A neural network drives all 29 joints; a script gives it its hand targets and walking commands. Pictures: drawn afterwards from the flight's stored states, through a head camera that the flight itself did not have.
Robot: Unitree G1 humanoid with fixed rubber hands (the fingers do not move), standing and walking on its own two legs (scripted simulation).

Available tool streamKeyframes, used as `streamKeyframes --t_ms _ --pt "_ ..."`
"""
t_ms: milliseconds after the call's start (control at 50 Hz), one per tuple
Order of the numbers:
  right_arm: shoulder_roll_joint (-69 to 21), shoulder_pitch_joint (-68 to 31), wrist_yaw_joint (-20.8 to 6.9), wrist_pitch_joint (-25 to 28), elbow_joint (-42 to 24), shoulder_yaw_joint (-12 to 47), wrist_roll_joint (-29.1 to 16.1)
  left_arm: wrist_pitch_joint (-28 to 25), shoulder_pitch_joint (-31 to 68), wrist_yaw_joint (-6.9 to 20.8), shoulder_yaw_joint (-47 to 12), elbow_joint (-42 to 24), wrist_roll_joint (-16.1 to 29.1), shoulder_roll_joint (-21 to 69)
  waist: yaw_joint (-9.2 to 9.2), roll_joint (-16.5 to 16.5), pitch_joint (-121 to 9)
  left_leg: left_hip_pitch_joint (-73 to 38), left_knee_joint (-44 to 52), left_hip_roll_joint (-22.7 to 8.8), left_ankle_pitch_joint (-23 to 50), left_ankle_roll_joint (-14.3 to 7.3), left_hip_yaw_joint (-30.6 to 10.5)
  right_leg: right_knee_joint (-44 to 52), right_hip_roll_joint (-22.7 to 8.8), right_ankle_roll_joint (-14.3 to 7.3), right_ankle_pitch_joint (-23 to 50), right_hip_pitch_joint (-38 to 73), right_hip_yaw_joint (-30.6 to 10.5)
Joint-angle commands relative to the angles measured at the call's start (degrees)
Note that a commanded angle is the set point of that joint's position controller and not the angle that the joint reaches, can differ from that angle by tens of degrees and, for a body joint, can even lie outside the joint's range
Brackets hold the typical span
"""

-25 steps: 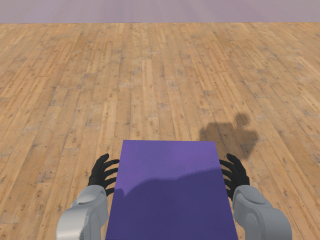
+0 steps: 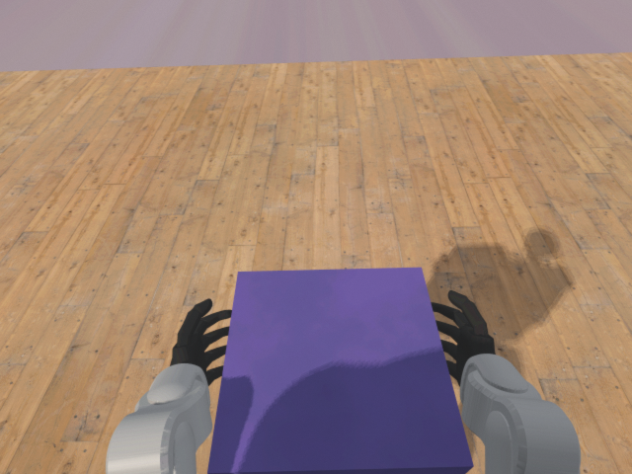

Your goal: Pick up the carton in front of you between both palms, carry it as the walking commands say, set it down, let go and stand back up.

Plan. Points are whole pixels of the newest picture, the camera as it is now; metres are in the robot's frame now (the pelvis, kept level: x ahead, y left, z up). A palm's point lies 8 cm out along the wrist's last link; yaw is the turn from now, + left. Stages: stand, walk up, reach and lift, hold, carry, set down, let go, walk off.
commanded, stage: carry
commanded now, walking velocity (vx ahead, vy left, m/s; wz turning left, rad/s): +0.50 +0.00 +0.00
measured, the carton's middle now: (332, 399) +0.23 +0.01 +0.00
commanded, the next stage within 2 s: none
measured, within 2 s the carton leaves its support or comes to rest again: neither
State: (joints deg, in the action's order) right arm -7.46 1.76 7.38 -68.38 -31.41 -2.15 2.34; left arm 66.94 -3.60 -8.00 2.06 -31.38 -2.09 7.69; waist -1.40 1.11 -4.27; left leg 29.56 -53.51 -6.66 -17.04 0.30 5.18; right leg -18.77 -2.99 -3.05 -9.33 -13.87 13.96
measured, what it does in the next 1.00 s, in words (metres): walks ahead: left foot, then right foot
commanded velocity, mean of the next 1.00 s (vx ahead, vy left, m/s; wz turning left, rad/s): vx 0.50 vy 0.00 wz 0.00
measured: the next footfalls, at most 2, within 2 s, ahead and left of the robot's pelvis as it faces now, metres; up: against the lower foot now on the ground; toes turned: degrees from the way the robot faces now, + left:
left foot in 0.22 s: +0.32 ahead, +0.13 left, +0.00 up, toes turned +11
right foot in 0.66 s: +0.59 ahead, -0.12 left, +0.00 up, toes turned -14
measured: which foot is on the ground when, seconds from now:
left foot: up 0.00-0.20, down 0.22-0.68, up 0.70-1.00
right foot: down 0.00-0.22, up 0.24-0.64, down 0.66-1.00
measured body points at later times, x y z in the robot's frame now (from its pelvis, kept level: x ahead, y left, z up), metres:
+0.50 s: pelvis +0.31 +0.03 +0.00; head +0.31 +0.04 +0.45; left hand +0.57 +0.16 +0.09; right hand +0.54 -0.14 +0.09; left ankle +0.28 +0.12 -0.75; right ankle +0.37 -0.12 -0.70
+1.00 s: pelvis +0.62 -0.04 +0.00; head +0.63 -0.06 +0.45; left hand +0.86 +0.11 +0.09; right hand +0.87 -0.19 +0.08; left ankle +0.72 +0.13 -0.70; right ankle +0.55 -0.11 -0.75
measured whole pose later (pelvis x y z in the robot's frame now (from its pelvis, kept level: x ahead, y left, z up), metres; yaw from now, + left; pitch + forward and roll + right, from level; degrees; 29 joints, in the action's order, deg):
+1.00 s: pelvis +0.62 -0.04 +0.00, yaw +0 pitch +5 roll +1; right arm -7.6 2.6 7.5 -67.3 -34.5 -1.4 2.6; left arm 65.5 -4.2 -7.6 1.9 -33.7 -1.6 7.7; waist -1.0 0.9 -5.0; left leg 33.2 -38.5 -7.3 -7.9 1.0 6.5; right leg -12.5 -1.7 -2.5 -12.5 -5.3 13.7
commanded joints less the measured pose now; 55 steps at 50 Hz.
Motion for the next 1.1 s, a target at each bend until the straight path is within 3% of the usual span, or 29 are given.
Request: streamKeyframes --t_ms 0,40,140,160,180,200,220,240,260,300,320,340,400,460,480,500,540,600,640,660,680,700,760,820,920,960,1020,1060,1080 --pt "-48.05 -20.57 -6.83 2.64 -7.17 38.01 -15.07 -0.77 19.81 8.66 -36.51 -5.73 15.7 45.93 0.9 -10.14 -10.05 1.21 12.66 -0.99 5.21 0.95 0.47 11.42 -13.49 -4.53 0.73 10.73 -10.01" --pt "-47.95 -21.37 -6.65 2.82 -8.83 37.68 -16.03 -0.91 21.84 8.82 -37.61 -8.01 18.01 47.36 0.52 -9.49 -9.22 2.48 17.21 0.53 8.17 0.85 3.05 9.37 -11.96 -4.35 8.48 15.85 -8.38" --pt "-42.32 -19.07 -5.76 1.11 -8.76 37.1 -15.51 0.58 18.48 7.2 -36.77 -8.1 16.09 41.44 -0.17 -9.17 -6.68 -1.64 24.45 2.77 10.01 -0.03 7.28 7.1 -11.88 -3.08 12.25 16.48 -6.73" --pt "-41.14 -20.39 -5.58 0.47 -8.46 36.03 -15.5 1.14 18.4 6.98 -35.24 -6.72 14.46 40.1 0.69 -11.3 -4.88 -4.12 27.26 3.28 9.75 -0.8 8.36 2.95 -11.74 -2.31 14.0 16.0 -4.53" --pt "-39.22 -18.8 -5.33 0.12 -8.21 36.19 -15.86 2.0 19.51 6.55 -35.73 -6.16 14.98 38.76 1.78 -6.66 -7.89 -13.89 29.26 5.27 7.32 -1.29 10.41 -4.33 -9.82 -0.69 16.52 12.64 -2.75" --pt "-38.47 -17.0 -5.43 -0.39 -7.01 36.29 -15.94 2.58 19.51 6.18 -35.89 -6.46 14.62 37.29 2.68 -2.13 -13.31 -26.02 32.17 2.86 5.71 -1.93 6.79 -17.05 -7.88 1.13 18.2 7.74 -1.11" --pt "-38.2 -16.93 -5.38 -0.66 -5.92 35.22 -15.79 2.9 20.9 6.2 -35.89 -8.08 14.85 36.77 3.41 8.29 -15.64 -37.33 34.92 -8.78 4.12 -5.39 -9.6 -32.92 -2.4 4.0 6.76 -5.25 0.81" --pt "-37.89 -16.13 -5.18 -0.83 -3.36 33.95 -15.29 3.59 21.35 6.01 -35.63 -6.9 14.67 35.74 2.24 16.69 -14.32 -39.85 43.52 -16.0 -0.86 -7.41 -29.45 -42.15 3.57 5.19 -16.54 -19.44 -6.04" --pt "-39.24 -18.2 -5.33 -0.77 -7.01 34.26 -17.09 3.76 21.29 6.17 -36.29 -7.2 16.36 36.79 3.23 15.91 -12.55 -41.08 43.33 -18.56 4.39 -11.48 -27.49 -51.26 0.29 3.47 -18.61 -24.75 -10.42" --pt "-43.85 -19.31 -6.16 -0.59 -3.97 34.69 -16.86 3.46 22.63 6.49 -36.29 -4.92 16.17 41.66 2.55 5.43 -11.75 -33.84 42.99 -16.24 5.69 -9.93 -20.65 -52.09 -4.36 2.11 -12.01 -25.26 -13.42" --pt "-44.87 -21.41 -6.84 -0.01 -4.46 35.23 -16.72 3.02 23.9 7.01 -36.48 -4.14 15.55 43.0 2.34 3.39 -9.14 -28.41 44.15 -14.88 5.87 -6.95 -15.34 -46.57 -6.89 1.29 -7.04 -22.76 -14.68" --pt "-46.78 -22.74 -7.3 0.33 -5.52 36.07 -17.83 2.29 23.64 7.29 -35.99 -3.73 15.33 46.36 2.16 2.83 -8.37 -24.27 45.0 -13.25 9.39 -5.89 -10.3 -43.7 -6.5 1.88 -4.88 -19.38 -12.37" --pt "-47.29 -25.36 -8.28 1.69 -9.38 38.28 -19.37 0.48 23.3 7.2 -35.18 -5.27 13.87 47.94 2.39 4.72 -9.44 -28.42 47.11 -13.05 4.64 -7.48 -8.3 -34.22 -5.61 3.05 -2.53 -20.93 -9.76" --pt "-44.23 -23.98 -7.53 1.84 -10.19 38.04 -18.19 0.22 21.01 6.53 -34.56 -5.29 13.24 46.62 2.16 3.9 -8.19 -29.98 46.05 -10.74 12.19 -7.97 -3.21 -22.72 -4.59 3.84 0.1 -21.16 -8.38" --pt "-43.61 -23.51 -7.32 1.75 -10.09 37.53 -19.09 0.34 21.11 6.25 -35.15 -6.32 14.02 46.23 2.44 6.88 -7.54 -30.73 45.38 -8.93 13.92 -7.26 -0.83 -18.84 -3.5 4.21 0.62 -20.77 -6.13" --pt "-43.94 -22.13 -6.96 1.13 -7.99 37.02 -17.9 0.6 20.25 6.06 -34.29 -5.33 14.02 44.78 2.51 5.96 -7.13 -29.71 44.8 -8.65 14.83 -7.07 1.86 -16.06 -3.21 3.96 1.91 -18.21 -4.73" --pt "-41.48 -19.73 -6.6 1.17 -8.22 36.27 -16.93 1.03 20.61 5.97 -35.61 -6.56 14.18 42.06 3.03 8.99 -6.35 -32.02 44.04 -7.53 17.35 -6.04 1.79 -11.38 -1.24 3.72 2.19 -17.26 -2.23" --pt "-40.49 -18.66 -5.26 0.47 -6.3 35.0 -15.66 1.62 21.18 5.81 -36.32 -6.92 14.96 41.25 2.75 8.76 -6.24 -32.27 38.03 -7.09 22.19 -5.03 3.62 -6.24 1.17 2.33 1.41 -11.61 0.79" --pt "-40.01 -18.08 -5.28 -0.37 -6.04 35.64 -15.55 2.09 20.37 6.01 -35.17 -6.39 15.68 40.08 0.96 3.51 -10.01 -22.43 21.96 -4.35 29.58 -2.29 8.34 -7.15 2.29 1.16 1.56 7.6 1.74" --pt "-39.19 -19.83 -5.34 -0.85 -6.39 37.04 -15.8 2.38 19.45 5.88 -34.7 -4.47 15.05 38.91 -0.74 -7.75 -12.88 -11.7 5.23 0.71 19.75 0.83 9.7 0.02 -8.99 -0.93 -4.22 18.81 -15.19" --pt "-39.0 -21.68 -5.36 -1.17 -7.8 37.03 -16.78 2.65 18.21 5.9 -32.82 -2.4 14.34 37.87 0.1 -21.23 -13.31 3.07 -8.73 7.09 -8.3 2.65 6.59 7.49 -19.34 -7.05 -3.21 26.17 -38.07" --pt "-40.97 -20.58 -5.86 -1.19 -7.45 36.22 -17.24 2.64 19.02 6.11 -33.1 -5.07 14.91 39.56 0.33 -14.73 -16.04 9.21 -16.4 3.28 -10.71 0.67 -1.89 7.74 -23.11 -8.96 -1.56 29.37 -40.35" --pt "-47.34 -24.99 -7.48 -0.18 -7.38 38.19 -18.32 1.14 23.61 7.56 -34.23 -4.95 15.01 46.81 0.84 -4.43 -12.09 6.1 -12.12 -2.98 -2.24 -1.12 -4.9 8.2 -18.84 -6.46 2.45 14.81 -25.79" --pt "-48.62 -21.26 -7.34 1.76 -3.87 36.33 -14.25 -0.12 22.3 8.71 -35.15 -3.18 15.49 48.74 0.49 -6.18 -10.48 3.81 -2.84 -2.16 3.11 0.29 -1.6 11.4 -15.94 -4.34 -0.53 10.94 -14.93" --pt "-47.63 -19.72 -6.45 2.74 -7.59 37.34 -14.78 -1.11 20.84 8.82 -37.35 -7.09 17.48 46.67 0.48 -7.49 -8.52 4.79 13.4 -0.89 10.24 1.25 1.23 12.97 -13.11 -5.06 1.36 13.13 -9.65" --pt "-47.35 -20.67 -5.66 2.71 -7.68 37.88 -15.01 -1.0 19.84 8.51 -35.92 -7.49 16.13 43.2 0.21 -8.29 -8.38 6.93 17.74 0.92 11.09 0.71 3.82 9.31 -11.82 -4.17 15.65 19.62 -7.35" --pt "-43.35 -21.65 -5.03 1.66 -12.4 37.97 -16.42 0.0 19.41 7.5 -36.0 -9.38 16.8 42.0 0.14 -8.24 -5.77 8.11 20.32 1.64 11.19 0.07 5.68 7.33 -12.35 -4.67 22.02 22.68 -7.93" --pt "-41.76 -17.75 -4.9 0.26 -8.88 37.01 -15.76 1.05 16.08 6.82 -34.22 -7.4 14.26 39.33 -0.1 -11.6 -5.65 1.92 24.37 3.06 13.28 -0.29 7.2 3.77 -11.07 -2.87 31.25 21.03 -4.39" --pt "-40.61 -17.71 -4.63 0.12 -7.98 36.9 -15.62 1.24 18.49 6.71 -34.62 -7.67 14.99 38.74 0.69 -9.9 -6.87 -4.49 28.48 5.39 15.67 -0.69 9.61 -2.95 -9.01 -0.91 38.21 19.74 -1.28"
